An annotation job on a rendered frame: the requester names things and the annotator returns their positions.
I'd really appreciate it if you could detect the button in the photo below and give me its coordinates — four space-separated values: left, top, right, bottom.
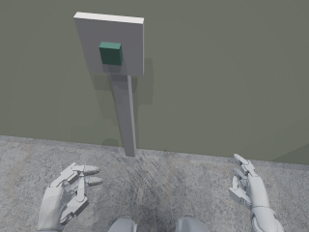
99 42 123 66

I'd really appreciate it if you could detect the robot left thigh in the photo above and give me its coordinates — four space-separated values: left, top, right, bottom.
107 217 137 232

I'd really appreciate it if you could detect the robot right thigh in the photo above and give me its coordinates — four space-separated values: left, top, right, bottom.
175 217 209 232

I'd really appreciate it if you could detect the robot thigh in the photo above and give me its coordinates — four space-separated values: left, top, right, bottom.
107 217 137 232
175 217 209 232

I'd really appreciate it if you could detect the right robot hand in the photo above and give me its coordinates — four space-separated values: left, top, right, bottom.
229 154 270 212

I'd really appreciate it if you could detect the robot right forearm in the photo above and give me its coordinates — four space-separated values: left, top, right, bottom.
250 207 284 232

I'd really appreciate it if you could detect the left robot hand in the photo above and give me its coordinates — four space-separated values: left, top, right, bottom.
37 162 103 232

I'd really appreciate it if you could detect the panel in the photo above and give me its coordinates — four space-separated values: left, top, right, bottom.
73 12 145 157

